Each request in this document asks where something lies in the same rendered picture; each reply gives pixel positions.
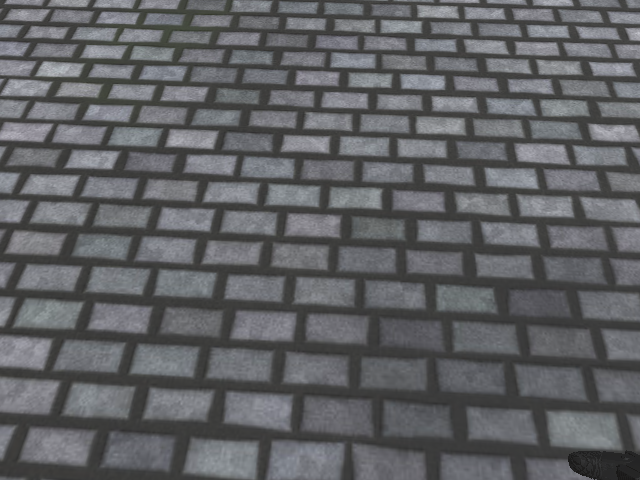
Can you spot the right robot hand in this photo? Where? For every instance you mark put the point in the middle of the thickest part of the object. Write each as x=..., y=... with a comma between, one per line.
x=606, y=465

